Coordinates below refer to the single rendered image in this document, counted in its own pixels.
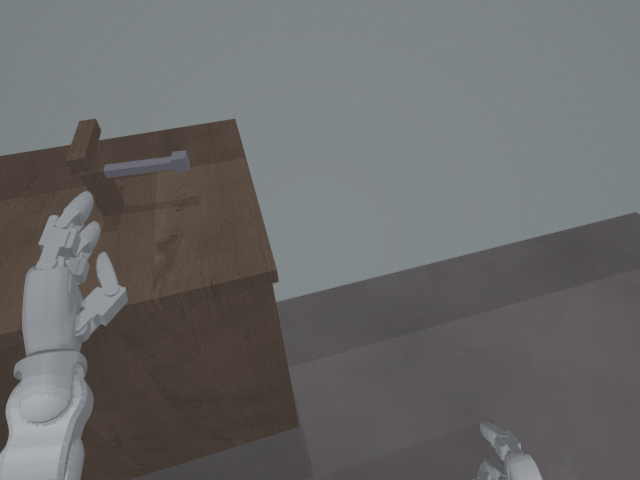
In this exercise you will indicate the robot left forearm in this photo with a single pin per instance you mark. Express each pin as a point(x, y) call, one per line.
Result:
point(46, 414)

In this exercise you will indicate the tap lever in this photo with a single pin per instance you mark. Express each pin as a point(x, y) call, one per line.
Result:
point(178, 161)

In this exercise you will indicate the left robot hand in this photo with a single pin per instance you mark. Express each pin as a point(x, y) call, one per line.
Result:
point(51, 296)

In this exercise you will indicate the counter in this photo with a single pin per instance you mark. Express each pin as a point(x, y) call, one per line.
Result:
point(194, 363)

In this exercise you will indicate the right robot hand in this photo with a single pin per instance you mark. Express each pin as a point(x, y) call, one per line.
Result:
point(518, 465)

